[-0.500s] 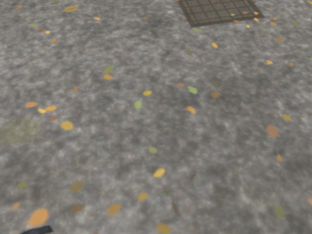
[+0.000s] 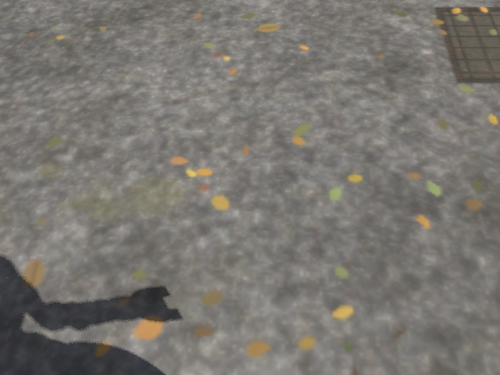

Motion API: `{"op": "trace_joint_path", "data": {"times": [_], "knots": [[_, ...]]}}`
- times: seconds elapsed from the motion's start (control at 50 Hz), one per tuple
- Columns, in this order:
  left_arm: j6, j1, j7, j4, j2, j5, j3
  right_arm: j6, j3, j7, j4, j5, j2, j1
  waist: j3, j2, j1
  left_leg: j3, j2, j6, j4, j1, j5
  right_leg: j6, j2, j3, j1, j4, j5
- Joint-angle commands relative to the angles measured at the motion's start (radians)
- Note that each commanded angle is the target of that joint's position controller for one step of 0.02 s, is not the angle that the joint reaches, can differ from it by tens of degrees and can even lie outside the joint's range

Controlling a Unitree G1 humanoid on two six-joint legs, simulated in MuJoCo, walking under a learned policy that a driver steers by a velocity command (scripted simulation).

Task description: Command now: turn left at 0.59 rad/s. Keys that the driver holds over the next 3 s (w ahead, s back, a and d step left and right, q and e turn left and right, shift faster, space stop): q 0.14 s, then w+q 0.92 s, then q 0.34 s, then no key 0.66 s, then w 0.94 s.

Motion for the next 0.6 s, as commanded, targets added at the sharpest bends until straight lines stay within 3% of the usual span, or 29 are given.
{"op": "trace_joint_path", "data": {"times": [0.02, 0.08, 0.14, 0.2, 0.26, 0.3, 0.32, 0.34, 0.36, 0.38, 0.4, 0.42, 0.44, 0.46, 0.54, 0.6], "knots": [[-0.012, -0.098, 0.018, -0.102, 0.121, -0.019, 0.022, 0.007, -0.043, -0.002, -0.039, 0.002, -0.105, 0.060, -0.047, -0.175, -0.033, 0.011, 0.065, -0.049, 0.254, -0.131, 0.040, -0.179, -0.259, 0.192, 0.137, -0.172, 0.338], [0.005, -0.028, 0.032, -0.091, 0.140, -0.010, 0.028, 0.009, -0.023, 0.006, -0.084, 0.016, -0.057, -0.021, -0.048, -0.210, 0.020, 0.076, 0.091, -0.076, 0.124, -0.153, 0.089, -0.195, -0.246, 0.111, 0.218, -0.178, 0.371], [0.014, -0.005, 0.031, -0.088, 0.180, -0.013, 0.043, 0.007, -0.009, 0.018, -0.112, 0.008, -0.035, -0.056, -0.083, -0.229, 0.045, 0.108, 0.127, -0.078, -0.037, -0.077, 0.064, -0.208, -0.283, 0.077, 0.262, -0.165, 0.402], [0.011, 0.003, 0.014, -0.089, 0.214, -0.032, 0.057, 0.009, -0.005, 0.033, -0.122, 0.012, -0.039, -0.058, -0.086, -0.242, 0.060, 0.173, 0.133, -0.041, -0.181, 0.051, 0.057, -0.199, -0.297, 0.054, 0.184, -0.227, 0.070], [-0.004, -0.003, -0.006, -0.081, 0.224, -0.051, 0.060, 0.003, -0.011, 0.047, -0.114, 0.014, -0.052, -0.024, -0.048, -0.237, 0.036, 0.208, 0.124, 0.025, -0.346, 0.157, 0.079, -0.173, -0.312, 0.048, 0.128, -0.236, -0.112], [-0.009, -0.019, -0.014, -0.069, 0.195, -0.063, 0.051, -0.008, -0.019, 0.049, -0.054, 0.015, -0.046, 0.101, -0.059, -0.186, -0.029, 0.254, 0.079, 0.072, -0.518, 0.361, 0.162, -0.131, -0.278, -0.022, 0.038, -0.134, -0.152], [-0.014, -0.007, -0.019, -0.063, 0.139, -0.053, 0.035, -0.013, -0.037, 0.042, -0.012, 0.020, -0.076, 0.210, -0.094, -0.098, -0.064, 0.196, 0.087, 0.105, -0.553, 0.539, 0.146, -0.083, -0.229, -0.096, -0.072, 0.035, -0.178], [-0.023, -0.058, -0.028, -0.102, 0.057, -0.014, 0.006, -0.024, -0.062, 0.027, -0.001, 0.018, -0.178, 0.322, -0.098, 0.184, -0.100, -0.180, 0.331, 0.194, -0.629, 0.702, 0.185, 0.007, -0.119, -0.195, -0.351, 0.460, -0.334], [-0.050, -0.133, -0.027, -0.176, 0.084, -0.022, 0.013, -0.057, -0.063, 0.040, -0.037, 0.000, -0.246, 0.305, -0.069, 0.251, -0.100, -0.602, 0.483, 0.387, -0.759, 0.690, -0.038, 0.030, 0.010, -0.043, -0.639, 0.640, -0.396], [-0.071, -0.180, -0.035, -0.183, 0.151, -0.051, 0.028, -0.082, -0.042, 0.046, -0.036, -0.003, -0.166, 0.286, -0.016, 0.155, -0.112, -0.559, 0.478, 0.388, -0.799, 0.661, -0.083, 0.011, -0.048, 0.039, -0.681, 0.700, -0.327], [-0.085, -0.161, -0.044, -0.174, 0.175, -0.057, 0.035, -0.096, -0.023, 0.044, -0.032, -0.001, -0.119, 0.247, 0.031, 0.136, -0.075, -0.462, 0.440, 0.350, -0.794, 0.625, -0.033, -0.006, -0.072, 0.045, -0.680, 0.672, -0.209], [-0.092, -0.134, -0.045, -0.144, 0.172, -0.038, 0.036, -0.099, -0.013, 0.039, -0.041, 0.003, -0.096, 0.212, 0.040, 0.080, -0.052, -0.368, 0.389, 0.313, -0.785, 0.588, 0.057, -0.004, -0.093, 0.042, -0.637, 0.630, -0.122], [-0.098, -0.125, -0.045, -0.138, 0.173, -0.019, 0.038, -0.096, -0.009, 0.032, -0.043, 0.004, -0.093, 0.181, 0.044, 0.075, -0.034, -0.304, 0.354, 0.291, -0.790, 0.553, 0.164, 0.007, -0.094, 0.037, -0.591, 0.562, -0.054], [-0.100, -0.125, -0.048, -0.130, 0.164, -0.014, 0.037, -0.095, -0.004, 0.024, -0.046, -0.002, -0.090, 0.175, 0.034, 0.077, -0.025, -0.257, 0.326, 0.277, -0.797, 0.529, 0.256, 0.020, -0.085, 0.028, -0.539, 0.525, 0.006], [-0.099, -0.189, -0.052, -0.126, 0.091, -0.020, 0.008, -0.095, -0.012, -0.001, -0.017, 0.001, -0.115, 0.209, 0.026, 0.048, -0.042, -0.132, 0.261, 0.241, -0.789, 0.458, 0.414, 0.061, -0.026, -0.002, -0.414, 0.264, 0.194], [-0.102, -0.275, -0.064, -0.148, 0.079, -0.034, -0.004, -0.093, -0.020, -0.007, 0.013, 0.011, -0.133, 0.256, 0.044, 0.073, -0.076, -0.132, 0.257, 0.228, -0.778, 0.407, 0.392, 0.065, 0.007, -0.004, -0.325, 0.111, 0.264]]}}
